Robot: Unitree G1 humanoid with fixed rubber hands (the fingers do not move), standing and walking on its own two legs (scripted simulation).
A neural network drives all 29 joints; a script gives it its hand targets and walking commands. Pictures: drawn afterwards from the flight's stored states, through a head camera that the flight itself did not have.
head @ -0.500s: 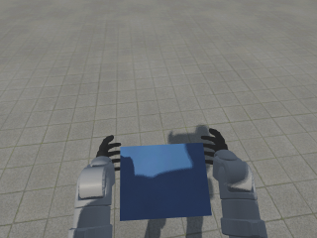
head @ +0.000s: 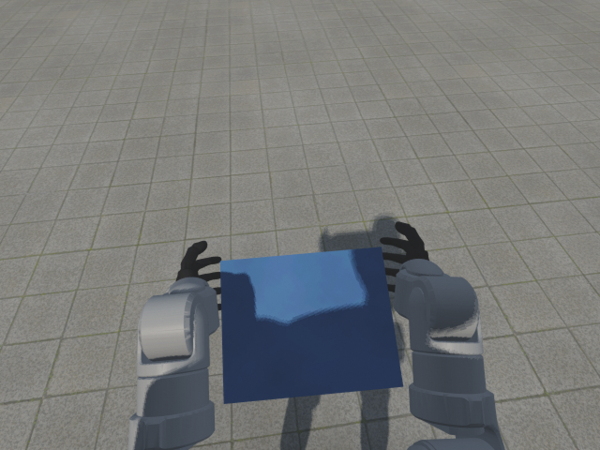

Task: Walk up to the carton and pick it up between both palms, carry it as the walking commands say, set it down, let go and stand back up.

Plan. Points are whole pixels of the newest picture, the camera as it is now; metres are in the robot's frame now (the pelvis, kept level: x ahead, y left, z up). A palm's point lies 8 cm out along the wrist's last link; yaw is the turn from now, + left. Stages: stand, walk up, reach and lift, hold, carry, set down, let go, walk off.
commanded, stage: carry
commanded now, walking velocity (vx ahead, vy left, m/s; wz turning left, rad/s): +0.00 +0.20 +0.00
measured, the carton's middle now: (306, 322) +0.29 +0.00 -0.02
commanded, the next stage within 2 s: none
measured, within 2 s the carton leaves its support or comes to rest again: neither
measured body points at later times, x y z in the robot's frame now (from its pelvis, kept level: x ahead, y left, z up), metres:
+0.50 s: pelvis -0.03 +0.02 +0.01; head +0.00 +0.00 +0.46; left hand +0.28 +0.15 +0.08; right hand +0.28 -0.14 +0.08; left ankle +0.03 +0.11 -0.70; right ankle -0.04 -0.07 -0.72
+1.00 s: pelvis -0.08 +0.11 +0.00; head -0.04 +0.10 +0.45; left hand +0.22 +0.26 +0.07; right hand +0.25 -0.02 +0.07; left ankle -0.04 +0.22 -0.72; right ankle -0.08 +0.01 -0.70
